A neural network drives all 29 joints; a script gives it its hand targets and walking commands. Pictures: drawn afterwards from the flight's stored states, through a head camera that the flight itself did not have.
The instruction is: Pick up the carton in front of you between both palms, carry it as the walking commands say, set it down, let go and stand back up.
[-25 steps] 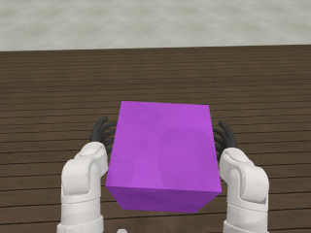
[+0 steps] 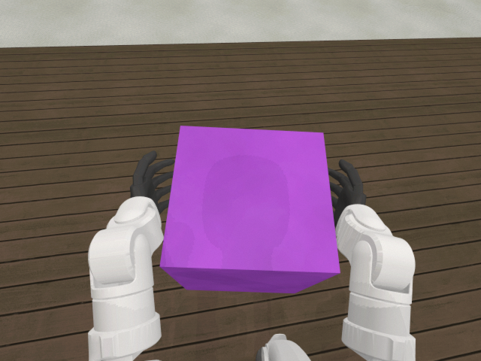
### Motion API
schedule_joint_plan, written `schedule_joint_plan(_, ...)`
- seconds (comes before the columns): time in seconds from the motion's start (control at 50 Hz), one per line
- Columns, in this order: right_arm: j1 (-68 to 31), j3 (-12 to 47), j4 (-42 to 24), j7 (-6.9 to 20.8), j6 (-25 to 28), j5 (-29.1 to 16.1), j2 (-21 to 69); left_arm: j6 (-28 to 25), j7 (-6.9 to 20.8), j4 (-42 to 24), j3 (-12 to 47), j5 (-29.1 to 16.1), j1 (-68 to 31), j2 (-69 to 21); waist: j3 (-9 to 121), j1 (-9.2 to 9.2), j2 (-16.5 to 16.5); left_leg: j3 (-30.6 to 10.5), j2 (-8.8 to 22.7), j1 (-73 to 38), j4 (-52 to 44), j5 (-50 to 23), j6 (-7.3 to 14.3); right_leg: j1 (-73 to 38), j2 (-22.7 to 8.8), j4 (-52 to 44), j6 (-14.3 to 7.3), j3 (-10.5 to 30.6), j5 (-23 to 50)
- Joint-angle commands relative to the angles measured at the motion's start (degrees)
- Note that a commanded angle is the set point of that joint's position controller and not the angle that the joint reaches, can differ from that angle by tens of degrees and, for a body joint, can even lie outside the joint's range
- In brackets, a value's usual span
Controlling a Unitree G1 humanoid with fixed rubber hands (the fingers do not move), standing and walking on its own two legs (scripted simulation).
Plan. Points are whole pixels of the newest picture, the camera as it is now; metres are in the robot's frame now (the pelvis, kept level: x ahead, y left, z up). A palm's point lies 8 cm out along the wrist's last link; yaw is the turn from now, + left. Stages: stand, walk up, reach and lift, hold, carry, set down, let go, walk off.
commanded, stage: carry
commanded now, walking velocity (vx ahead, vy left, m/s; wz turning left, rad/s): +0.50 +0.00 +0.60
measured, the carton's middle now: (245, 221) +0.36 -0.02 +0.02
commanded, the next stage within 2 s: none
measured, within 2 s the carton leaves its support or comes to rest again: neither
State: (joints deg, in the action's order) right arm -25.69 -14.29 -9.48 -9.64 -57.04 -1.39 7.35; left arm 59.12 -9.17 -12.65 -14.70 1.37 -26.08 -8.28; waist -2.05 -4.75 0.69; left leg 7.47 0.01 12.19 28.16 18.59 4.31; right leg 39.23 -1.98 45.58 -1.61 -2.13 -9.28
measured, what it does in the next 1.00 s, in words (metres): goes down, turning left: right foot, then left foot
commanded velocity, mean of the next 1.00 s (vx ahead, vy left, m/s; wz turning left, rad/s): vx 0.50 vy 0.00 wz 0.24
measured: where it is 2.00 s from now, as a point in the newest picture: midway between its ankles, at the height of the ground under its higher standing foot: (161, 163)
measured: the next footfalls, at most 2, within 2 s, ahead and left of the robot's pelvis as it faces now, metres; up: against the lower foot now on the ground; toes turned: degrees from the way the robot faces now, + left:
right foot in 0.10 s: +0.27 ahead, -0.09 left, -0.03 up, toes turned -1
left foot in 0.54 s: +0.53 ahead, +0.14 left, -0.05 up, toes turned +21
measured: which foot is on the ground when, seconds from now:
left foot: down 0.00-0.12, up 0.14-0.52, down 0.54-1.00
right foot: up 0.00-0.08, down 0.10-0.54, up 0.56-1.00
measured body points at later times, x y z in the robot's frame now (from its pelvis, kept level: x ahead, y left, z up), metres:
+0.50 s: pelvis +0.36 +0.03 -0.05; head +0.40 +0.04 +0.40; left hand +0.64 +0.29 +0.05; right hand +0.74 +0.00 +0.04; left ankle +0.48 +0.14 -0.76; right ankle +0.23 -0.09 -0.76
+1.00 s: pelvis +0.67 +0.16 -0.08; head +0.67 +0.16 +0.37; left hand +0.94 +0.42 +0.03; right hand +1.05 +0.14 +0.03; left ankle +0.50 +0.13 -0.78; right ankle +0.84 +0.13 -0.79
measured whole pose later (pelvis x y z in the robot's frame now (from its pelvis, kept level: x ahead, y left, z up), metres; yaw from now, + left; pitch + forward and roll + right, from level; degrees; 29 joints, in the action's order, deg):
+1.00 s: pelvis +0.67 +0.16 -0.08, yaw +21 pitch +4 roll +0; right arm -27.4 -12.8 0.7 -10.0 -57.9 1.3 6.9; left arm 59.8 -8.8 -4.1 -15.7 1.6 -25.6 -6.0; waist 5.1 -2.3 -0.2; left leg 1.6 -7.1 4.0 32.7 27.2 8.5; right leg 32.7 0.8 29.1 -4.6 -6.8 4.2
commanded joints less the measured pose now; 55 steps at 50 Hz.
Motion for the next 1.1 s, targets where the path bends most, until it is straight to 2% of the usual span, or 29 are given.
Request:
schedule_joint_plan(0.0, -31.69, 40.45, -4.20, 3.92, -0.07, -14.12, 40.86, -1.27, -0.21, -0.98, 36.49, -6.92, -29.89, -37.73, 23.64, -1.28, -8.68, -7.97, 6.01, -19.50, 0.15, -48.59, 4.20, -4.56, 4.79, -16.24, -0.50, -6.82, 11.34)
schedule_joint_plan(0.06, -31.41, 40.76, -3.13, 3.71, -0.52, -14.50, 38.36, -0.73, -0.37, 2.42, 33.71, -4.51, -21.77, -33.45, 28.75, 4.51, -7.03, -4.73, 5.54, -12.27, 13.08, -42.19, 0.29, -29.26, 3.93, -23.23, -1.32, -6.39, 25.54)
schedule_joint_plan(0.08, -28.90, 40.00, -0.08, 3.68, -1.11, -12.40, 38.88, -0.76, -0.38, 1.40, 33.82, -4.99, -24.28, -34.39, 29.35, 7.40, -0.67, -4.43, 4.49, -3.50, 23.64, -31.11, -0.78, -39.94, -0.20, -22.36, -1.23, -3.20, 24.50)
schedule_joint_plan(0.1, -33.59, 39.34, -0.02, 3.85, -0.93, -12.94, 39.69, -0.50, -0.27, 3.47, 32.86, -4.14, -24.89, -33.61, 32.71, 7.36, 5.78, -5.53, 2.17, 9.67, 34.43, 0.49, -0.68, -52.76, -12.76, -11.84, -2.31, 5.83, 44.80)
schedule_joint_plan(0.12, -30.05, 37.61, 1.88, 3.20, -2.25, -10.91, 38.68, 0.17, -0.73, 7.23, 31.61, -3.12, -22.07, -32.35, 37.09, 6.77, 16.98, -9.25, -4.03, 23.20, 46.13, 15.65, -1.88, -61.15, -23.02, -13.92, -9.07, 26.99, 35.01)
schedule_joint_plan(0.14, -32.42, 38.89, -1.03, 3.02, -2.01, -11.10, 40.57, -0.22, -0.04, 6.30, 33.63, -5.99, -22.61, -36.82, 38.59, 7.91, 12.28, -10.99, -1.90, 28.42, 52.14, 14.54, -1.04, -61.21, -22.80, -16.57, -14.01, 30.22, 18.54)
schedule_joint_plan(0.16, -32.95, 38.12, 1.34, 3.19, -2.50, -10.95, 42.03, -0.49, 0.26, 6.92, 34.25, -6.44, -25.61, -39.45, 35.37, 8.49, 8.87, -11.37, 0.13, 30.85, 52.31, 12.75, -0.46, -54.54, -23.60, -19.75, -14.60, 33.94, 9.14)
schedule_joint_plan(0.2, -33.82, 37.43, 0.16, 3.01, -1.16, -9.38, 45.45, -1.82, 1.63, 2.78, 37.86, -9.94, -30.90, -43.85, 28.51, 6.96, 1.18, -11.44, 3.17, 31.86, 47.47, 7.70, -1.28, -46.81, -20.50, -20.31, -12.66, 22.32, 16.08)
schedule_joint_plan(0.26, -33.25, 38.22, 1.00, 2.87, 0.99, -7.75, 48.11, -4.43, 3.85, -1.18, 42.04, -13.93, -35.36, -47.45, 27.94, 8.38, 6.96, -9.70, 3.13, 30.46, 35.51, 4.81, -2.27, -44.41, -17.75, -20.97, -9.44, 12.06, 15.96)
schedule_joint_plan(0.34, -29.88, 36.76, 0.89, 1.86, 3.05, -4.48, 44.87, -5.42, 5.08, 1.48, 42.82, -15.52, -32.75, -46.64, 25.09, 6.71, 4.34, -3.11, 1.16, 27.84, 23.56, -10.80, -1.54, -42.24, -15.09, -19.51, -6.24, -0.65, 34.69)
schedule_joint_plan(0.4, -25.98, 36.67, 1.31, 1.38, 2.43, -2.95, 41.94, -5.87, 4.14, 2.72, 42.00, -14.86, -29.59, -43.37, 23.15, 9.00, 8.82, -0.23, -0.80, 20.26, 9.93, -19.81, -0.58, -40.00, -11.99, -19.71, -2.06, -8.86, 28.87)
schedule_joint_plan(0.46, -27.47, 35.87, 0.79, 0.86, 1.60, -4.20, 38.34, -4.89, 2.70, 1.49, 40.95, -14.04, -29.07, -38.64, 22.63, 6.92, 5.57, 6.24, -7.01, 14.19, -0.75, -23.93, 0.90, -46.05, -9.99, -8.09, -0.05, -11.11, 44.63)
schedule_joint_plan(0.48, -28.34, 35.86, -0.90, 0.55, 1.41, -4.86, 38.20, -4.52, 2.30, 2.91, 39.37, -12.76, -28.14, -39.01, 24.35, 4.63, 10.92, 5.05, -7.02, 6.02, -1.50, -26.87, 2.25, -42.75, -11.22, -2.33, 1.09, -13.82, 44.55)
schedule_joint_plan(0.5, -25.42, 34.75, 1.35, 0.62, 0.43, -4.81, 38.17, -4.40, 1.89, 0.65, 39.81, -13.76, -30.16, -38.69, 27.54, 2.39, 9.36, 3.69, -6.00, -3.55, -4.73, -32.11, 3.43, -38.90, -10.20, 11.14, 2.13, -14.24, 39.26)
schedule_joint_plan(0.52, -25.31, 34.22, 1.42, 0.70, -0.17, -4.58, 36.88, -3.73, 1.45, 2.87, 38.68, -12.31, -29.15, -38.18, 27.16, 0.09, 1.15, -2.39, -1.35, -15.73, -3.67, -36.33, 4.10, -25.87, -7.07, 22.21, 2.79, -10.38, 12.22)
schedule_joint_plan(0.54, -22.33, 33.59, 4.45, 0.06, -0.95, -3.11, 33.26, -2.40, 1.20, 4.30, 38.13, -11.06, -26.97, -36.80, 32.86, 2.32, -10.79, -24.17, 14.23, -33.44, 11.21, -64.06, 12.28, -5.82, -1.27, 34.81, 4.81, -3.38, -26.68)
schedule_joint_plan(0.56, -21.36, 32.62, 4.88, -0.44, -1.34, -3.44, 32.83, -1.32, 0.53, 3.06, 36.29, -10.82, -26.21, -34.82, 38.65, -1.99, -13.75, -40.07, 19.68, -40.97, 5.47, -55.45, 20.80, 5.49, 1.74, 45.00, 5.63, 1.40, -27.58)
schedule_joint_plan(0.58, -24.90, 34.32, 1.70, 0.21, -1.45, -7.12, 35.40, -0.56, 0.00, 2.52, 35.84, -11.32, -28.14, -35.11, 36.53, -1.65, -10.70, -40.88, 15.78, -37.14, 1.03, -41.17, 19.69, 9.22, 1.46, 44.55, 3.77, 4.47, -24.00)
schedule_joint_plan(0.6, -29.25, 35.78, 2.40, 1.03, -2.05, -9.43, 39.33, -0.59, -0.31, 1.06, 33.85, -9.96, -31.37, -35.98, 30.42, -1.13, -6.14, -35.84, 14.32, -29.38, -0.10, -37.54, 16.58, 8.91, -1.07, 39.09, 3.62, 4.59, -21.44)
schedule_joint_plan(0.66, -43.33, 42.12, -6.12, 3.09, -0.71, -16.13, 45.87, -1.82, 0.24, 1.17, 32.12, -9.26, -33.89, -40.76, 27.25, 1.70, 1.59, -30.09, 11.42, -12.20, -2.93, -31.18, 14.58, 2.37, -3.47, 26.86, 4.27, 5.18, -17.20)
schedule_joint_plan(0.74, -38.23, 40.25, -0.94, 3.22, 0.24, -14.90, 44.14, -2.67, -0.01, 4.71, 34.19, -6.91, -28.80, -40.06, 28.84, 1.18, -2.82, -23.59, 10.05, -14.86, -0.26, -43.31, 12.67, 4.06, -2.83, 13.35, 3.63, 3.55, -7.01)
schedule_joint_plan(0.82, -32.90, 38.29, 2.66, 2.79, -0.08, -11.12, 42.56, -2.21, 0.13, 1.73, 35.49, -7.00, -32.40, -37.97, 24.14, -0.76, -2.99, -18.85, 7.07, -13.97, -1.02, -41.34, 8.88, 1.86, 0.10, -2.70, 1.05, -0.01, 8.06)
schedule_joint_plan(0.86, -30.09, 34.92, 5.10, 2.43, -0.37, -8.87, 40.71, -1.37, 0.29, 4.85, 36.77, -8.82, -32.44, -38.14, 22.98, -0.97, -8.19, -13.71, 3.34, -18.86, 0.59, -42.99, 5.77, 3.06, 2.47, -9.26, 0.51, -2.78, 10.50)
schedule_joint_plan(0.9, -29.87, 34.85, 5.37, 2.13, -0.61, -7.71, 41.22, -0.89, 0.60, 3.40, 35.50, -8.52, -32.92, -37.96, 21.81, -1.69, -5.43, -14.08, 5.41, -16.99, -1.40, -39.47, 5.85, -1.82, 2.62, -12.19, -1.61, -4.74, 15.40)
schedule_joint_plan(1.0, -32.02, 33.72, 6.17, 1.20, -0.75, -5.87, 40.14, 0.41, 0.78, 11.49, 32.82, -7.34, -32.34, -40.22, 21.79, 3.64, -6.83, -5.56, 5.95, -11.93, 16.44, -57.42, -1.21, -23.05, 8.10, -21.53, -5.43, -10.78, 14.51)
schedule_joint_plan(1.02, -35.24, 34.22, 7.34, 1.06, -0.82, -6.19, 40.65, 0.10, 0.82, 13.60, 30.29, -5.48, -29.52, -38.10, 26.14, 7.91, -4.22, -5.20, 4.24, -2.66, 28.44, -45.74, -3.02, -36.73, 2.80, -20.56, -7.62, -0.84, 18.09)
schedule_joint_plan(1.04, -33.16, 33.89, 9.01, 1.03, -1.40, -6.11, 41.87, -0.04, 0.71, 14.30, 30.33, -6.94, -28.04, -36.78, 32.29, 8.35, 8.13, -3.38, -0.33, 11.91, 39.31, -3.50, -4.31, -51.93, -11.38, -11.23, -9.98, 14.93, 31.92)
schedule_joint_plan(1.06, -29.82, 32.89, 9.13, 1.06, -1.63, -5.63, 41.71, -0.41, 0.53, 13.61, 31.88, -7.36, -29.41, -37.13, 33.18, 10.81, 15.90, -4.89, -8.25, 29.64, 57.19, 14.00, -6.90, -60.51, -18.80, -18.18, -23.06, 37.76, 24.34)
schedule_joint_plan(1.08, -33.13, 32.96, 6.97, 0.58, -0.98, -5.88, 40.74, -0.43, 0.59, 15.17, 31.46, -8.51, -28.96, -39.74, 34.34, 11.77, 8.06, -10.15, -3.77, 35.84, 60.89, 12.85, -4.46, -62.15, -16.92, -17.44, -22.72, 37.41, 18.37)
